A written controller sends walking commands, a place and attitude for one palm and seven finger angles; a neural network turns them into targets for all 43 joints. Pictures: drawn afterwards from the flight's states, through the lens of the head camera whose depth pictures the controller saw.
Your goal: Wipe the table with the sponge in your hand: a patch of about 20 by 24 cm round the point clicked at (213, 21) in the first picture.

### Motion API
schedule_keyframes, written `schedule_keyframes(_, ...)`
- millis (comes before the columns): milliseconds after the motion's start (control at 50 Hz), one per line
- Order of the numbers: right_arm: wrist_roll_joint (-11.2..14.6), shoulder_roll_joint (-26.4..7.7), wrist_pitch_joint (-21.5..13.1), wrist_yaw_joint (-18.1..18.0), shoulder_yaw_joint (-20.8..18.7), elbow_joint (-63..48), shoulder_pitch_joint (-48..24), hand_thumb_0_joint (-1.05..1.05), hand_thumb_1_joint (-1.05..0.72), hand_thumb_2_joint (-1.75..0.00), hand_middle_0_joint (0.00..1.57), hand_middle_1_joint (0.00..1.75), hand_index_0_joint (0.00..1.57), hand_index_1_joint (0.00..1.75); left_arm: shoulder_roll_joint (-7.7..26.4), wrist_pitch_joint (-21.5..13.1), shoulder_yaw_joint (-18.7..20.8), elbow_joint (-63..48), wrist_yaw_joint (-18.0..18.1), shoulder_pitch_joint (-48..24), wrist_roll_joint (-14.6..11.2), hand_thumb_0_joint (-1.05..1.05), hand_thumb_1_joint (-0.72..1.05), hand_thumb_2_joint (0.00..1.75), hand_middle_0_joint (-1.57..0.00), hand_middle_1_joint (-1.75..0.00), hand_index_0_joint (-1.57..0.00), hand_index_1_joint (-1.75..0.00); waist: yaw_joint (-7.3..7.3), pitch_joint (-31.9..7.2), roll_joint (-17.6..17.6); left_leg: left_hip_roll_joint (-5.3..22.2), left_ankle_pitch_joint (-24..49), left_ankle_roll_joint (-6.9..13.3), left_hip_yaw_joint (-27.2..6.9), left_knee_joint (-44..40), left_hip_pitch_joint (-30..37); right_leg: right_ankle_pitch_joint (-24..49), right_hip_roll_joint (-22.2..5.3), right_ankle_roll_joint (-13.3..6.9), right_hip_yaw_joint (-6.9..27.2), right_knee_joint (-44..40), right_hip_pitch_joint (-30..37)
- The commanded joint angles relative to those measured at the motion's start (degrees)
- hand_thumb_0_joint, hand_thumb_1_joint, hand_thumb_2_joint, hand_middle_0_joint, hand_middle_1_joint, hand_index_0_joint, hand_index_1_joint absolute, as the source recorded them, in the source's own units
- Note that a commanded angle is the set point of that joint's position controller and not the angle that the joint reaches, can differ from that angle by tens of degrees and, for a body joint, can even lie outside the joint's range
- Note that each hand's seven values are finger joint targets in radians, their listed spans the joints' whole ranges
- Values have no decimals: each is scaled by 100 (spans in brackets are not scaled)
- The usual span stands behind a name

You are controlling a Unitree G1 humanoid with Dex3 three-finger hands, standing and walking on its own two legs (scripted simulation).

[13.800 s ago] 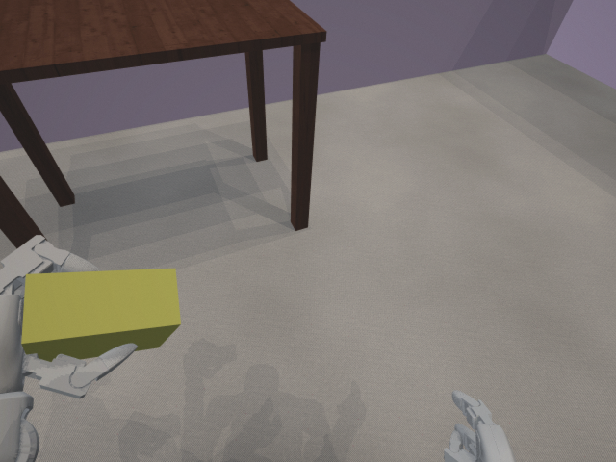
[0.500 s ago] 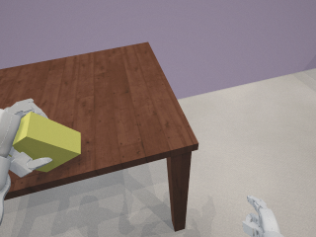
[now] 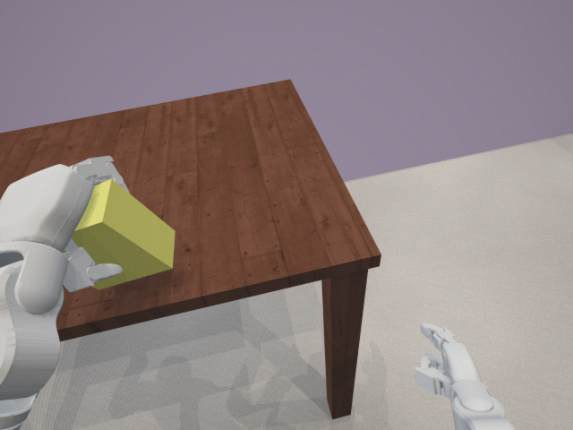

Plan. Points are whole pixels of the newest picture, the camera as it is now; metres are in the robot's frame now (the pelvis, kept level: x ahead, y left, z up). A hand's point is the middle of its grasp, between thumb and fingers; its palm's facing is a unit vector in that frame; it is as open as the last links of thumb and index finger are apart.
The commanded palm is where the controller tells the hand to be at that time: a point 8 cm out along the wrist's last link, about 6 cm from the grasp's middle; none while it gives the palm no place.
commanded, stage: turn the palm down, sponge in hand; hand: left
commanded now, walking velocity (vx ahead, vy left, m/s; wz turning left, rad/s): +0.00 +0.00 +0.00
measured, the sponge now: (116, 247) +0.25 +0.26 +0.17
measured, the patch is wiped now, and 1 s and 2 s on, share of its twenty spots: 0.00 0.00 0.00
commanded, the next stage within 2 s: move the sponge above the wiping area in 0.70 s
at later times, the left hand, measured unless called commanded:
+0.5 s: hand (124, 243) +0.22 +0.21 +0.22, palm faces +0.27 -0.05 -0.96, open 9.9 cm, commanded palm +0.17 +0.23 +0.30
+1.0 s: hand (119, 221) +0.24 +0.22 +0.23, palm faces +0.31 -0.03 -0.95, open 9.9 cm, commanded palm +0.19 +0.23 +0.30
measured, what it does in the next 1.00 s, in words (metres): stands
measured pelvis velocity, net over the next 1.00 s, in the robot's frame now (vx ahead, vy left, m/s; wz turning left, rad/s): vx -0.01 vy -0.05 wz -0.04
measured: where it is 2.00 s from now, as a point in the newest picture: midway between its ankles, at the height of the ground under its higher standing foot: outside the picture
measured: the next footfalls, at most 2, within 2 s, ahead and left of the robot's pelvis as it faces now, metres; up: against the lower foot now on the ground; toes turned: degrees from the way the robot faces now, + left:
none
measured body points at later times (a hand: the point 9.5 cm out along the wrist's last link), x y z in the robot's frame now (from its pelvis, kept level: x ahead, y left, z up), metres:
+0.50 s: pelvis -0.03 -0.05 -0.01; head -0.05 -0.11 +0.44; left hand +0.21 +0.21 +0.27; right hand +0.23 -0.26 -0.09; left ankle +0.00 +0.07 -0.74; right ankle +0.03 -0.12 -0.74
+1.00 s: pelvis -0.01 -0.05 -0.01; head -0.04 -0.11 +0.44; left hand +0.22 +0.22 +0.28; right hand +0.24 -0.27 -0.08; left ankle +0.00 +0.07 -0.74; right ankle +0.03 -0.12 -0.74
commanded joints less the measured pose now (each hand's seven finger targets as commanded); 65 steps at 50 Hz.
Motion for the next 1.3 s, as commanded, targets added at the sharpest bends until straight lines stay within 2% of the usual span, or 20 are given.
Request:
schedule_keyframes(0,-38,-529,-275,-4,-97,-973,-1442,0,-90,-90,20,30,20,30,2109,-314,1473,-1040,465,-2440,789,0,10,130,-120,-160,-120,-160,1,-1693,164,505,1306,-292,-524,-484,-307,300,207,-371,295,157,1120)
schedule_keyframes(80,54,-526,-248,14,-109,-890,-1555,0,-90,-90,20,30,20,30,2018,-174,1568,-192,536,-2138,580,0,10,130,-120,-160,-120,-160,47,-1118,5,432,818,-322,-479,-565,-462,24,261,-390,458,-117,779)
schedule_keyframes(200,145,-548,-226,52,-95,-1099,-1313,0,-90,-90,20,30,20,30,1030,-128,737,38,309,-1433,444,0,10,130,-120,-160,-120,-160,-156,-709,-688,433,344,-262,-146,-566,-558,-291,105,-198,216,-296,533)
schedule_keyframes(300,122,-541,-389,-2,-101,-1242,-1494,0,-90,-90,20,30,20,30,1319,-282,837,-610,494,-1760,716,0,10,130,-120,-160,-120,-160,-116,-1117,-516,315,-103,-190,-62,-396,-597,-946,44,-184,490,-258,685)
schedule_keyframes(380,-23,-622,-502,-89,-215,-1053,-1703,0,-90,-90,20,30,20,30,2457,-429,1709,-742,777,-2312,983,0,10,130,-120,-160,-120,-160,125,-1468,25,211,-89,-210,-211,-131,-652,-1213,34,-333,1070,-207,845)
schedule_keyframes(400,-21,-458,-536,-60,-134,-1105,-1700,0,-90,-90,20,30,20,30,1976,-479,1266,-807,803,-2587,995,0,10,130,-120,-160,-120,-160,35,-1585,-88,158,108,-215,-75,-60,-531,-1196,-43,-322,1007,-166,949)
schedule_keyframes(480,-13,-534,-488,-81,-240,-939,-1623,0,-90,-90,20,30,20,30,2138,-480,1561,-72,918,-2222,913,0,10,130,-120,-160,-120,-160,72,-1091,-198,150,85,-254,-187,34,-563,-1325,2,-394,1462,-450,661)
schedule_keyframes(500,-22,-487,-486,-42,-202,-923,-1531,0,-90,-90,20,30,20,30,1730,-492,1189,-22,888,-2270,859,0,10,130,-120,-160,-120,-160,-9,-1067,-487,160,241,-252,-76,41,-537,-1127,-72,-333,1297,-405,751)
schedule_keyframes(580,69,-588,-392,-41,-275,-944,-1531,0,-90,-90,20,30,20,30,1528,-323,1156,686,746,-1567,670,0,10,130,-120,-160,-120,-160,-69,-515,-783,223,108,-246,-86,131,-658,-1293,-88,-268,1510,-666,367)
schedule_keyframes(600,66,-583,-387,-11,-228,-973,-1437,0,-90,-90,20,30,20,30,1214,-331,829,555,691,-1649,612,0,10,130,-120,-160,-120,-160,-133,-618,-945,231,141,-217,11,121,-655,-1219,-166,-192,1309,-613,503)
schedule_keyframes(680,84,-624,-377,-45,-257,-1069,-1578,0,-90,-90,20,30,20,30,1407,-236,988,364,644,-1388,617,0,10,130,-120,-160,-120,-160,-96,-648,-717,252,107,-225,-26,210,-691,-1296,-172,-204,1495,-599,431)
schedule_keyframes(700,75,-594,-406,-12,-213,-1088,-1558,0,-90,-90,20,30,20,30,1177,-235,714,152,632,-1632,634,0,10,130,-120,-160,-120,-160,-123,-791,-744,232,187,-202,34,203,-688,-1171,-228,-177,1299,-498,577)
schedule_keyframes(780,-4,-638,-413,-82,-280,-1068,-1734,0,-90,-90,20,30,20,30,2000,-258,1357,-493,735,-1974,848,0,10,130,-120,-160,-120,-160,38,-1246,-261,175,375,-211,-79,247,-501,-938,-130,-280,1522,-354,741)
schedule_keyframes(800,-34,-541,-460,-56,-228,-1109,-1734,0,-90,-90,20,30,20,30,1827,-273,1162,-599,764,-2238,895,0,10,130,-120,-160,-120,-160,58,-1550,-305,153,614,-209,-11,276,-506,-592,-206,-266,1374,-149,1049)
schedule_keyframes(880,-31,-611,-387,-119,-272,-928,-1641,0,-90,-90,20,30,20,30,2217,-252,1532,-114,836,-2177,1000,0,10,130,-120,-160,-120,-160,96,-1310,-212,127,598,-211,-115,135,-423,-424,-1,-346,1436,-209,842)
schedule_keyframes(900,-32,-537,-402,-96,-224,-916,-1546,0,-90,-90,20,30,20,30,1859,-264,1203,-59,829,-2282,1002,0,10,130,-120,-160,-120,-160,35,-1337,-419,135,769,-199,-30,105,-390,-147,-24,-313,1231,-120,949)
schedule_keyframes(980,47,-594,-359,-84,-260,-886,-1577,0,-90,-90,20,30,20,30,1740,-131,1217,307,714,-1814,899,0,10,130,-120,-160,-120,-160,43,-1022,-338,183,829,-216,-117,-54,-373,165,98,-335,1127,-160,769)
schedule_keyframes(1000,43,-547,-374,-60,-199,-914,-1493,0,-90,-90,20,30,20,30,1315,-143,811,208,633,-1864,846,0,10,130,-120,-160,-120,-160,-36,-1029,-607,199,907,-194,-28,-90,-371,320,30,-265,896,-98,868)
schedule_keyframes(1100,86,-559,-371,-44,-164,-999,-1481,0,-90,-90,20,30,20,30,1056,-19,559,-66,441,-1646,820,0,10,130,-120,-160,-120,-160,-87,-1060,-621,232,983,-182,-11,-156,-324,454,60,-233,667,-32,849)
schedule_keyframes(1280,4,-557,-318,-127,-121,-958,-1665,0,-90,-90,20,30,20,30,1773,35,938,-172,626,-2584,1321,0,10,130,-120,-160,-120,-160,61,-1340,-159,222,895,-221,-229,-331,-163,82,242,-400,789,-125,830)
